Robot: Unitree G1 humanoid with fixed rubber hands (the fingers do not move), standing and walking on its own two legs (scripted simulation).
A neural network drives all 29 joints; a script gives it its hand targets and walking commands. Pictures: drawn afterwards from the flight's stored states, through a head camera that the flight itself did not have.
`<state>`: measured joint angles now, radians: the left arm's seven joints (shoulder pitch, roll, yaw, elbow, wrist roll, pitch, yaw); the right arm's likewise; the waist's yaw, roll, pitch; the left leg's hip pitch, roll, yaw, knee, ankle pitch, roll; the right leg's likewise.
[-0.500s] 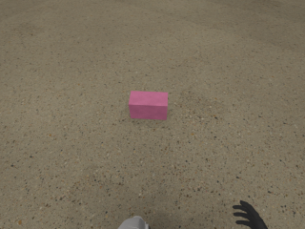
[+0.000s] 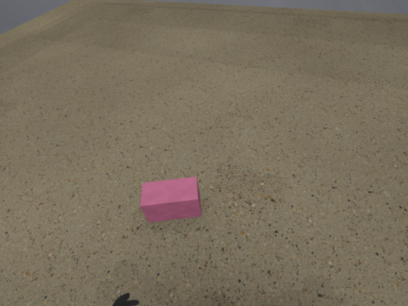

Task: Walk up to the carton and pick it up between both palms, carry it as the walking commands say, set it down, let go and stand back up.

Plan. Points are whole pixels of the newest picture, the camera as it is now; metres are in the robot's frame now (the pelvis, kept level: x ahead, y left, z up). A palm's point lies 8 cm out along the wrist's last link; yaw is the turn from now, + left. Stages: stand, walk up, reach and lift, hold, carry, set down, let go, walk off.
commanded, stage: walk up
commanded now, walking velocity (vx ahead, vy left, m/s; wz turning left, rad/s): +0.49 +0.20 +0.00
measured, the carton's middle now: (172, 199) +0.78 +0.21 -0.67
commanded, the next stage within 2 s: none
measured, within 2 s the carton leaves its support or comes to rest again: neither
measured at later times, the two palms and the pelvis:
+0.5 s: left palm out of the picture +0.16 +0.34 -0.15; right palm (264, 233) +0.30 -0.12 -0.10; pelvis +0.20 +0.11 +0.01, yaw -1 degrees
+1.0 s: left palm (104, 215) +0.41 +0.29 -0.12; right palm (273, 274) +0.21 -0.12 -0.13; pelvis +0.30 +0.08 +0.01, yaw -2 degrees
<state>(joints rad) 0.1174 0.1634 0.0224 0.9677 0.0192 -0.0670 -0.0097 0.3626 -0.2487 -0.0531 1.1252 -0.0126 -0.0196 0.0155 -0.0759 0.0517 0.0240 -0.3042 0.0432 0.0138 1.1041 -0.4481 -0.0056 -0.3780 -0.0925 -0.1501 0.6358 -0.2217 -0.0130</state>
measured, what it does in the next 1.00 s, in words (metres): walks ahead: left foot, then right foot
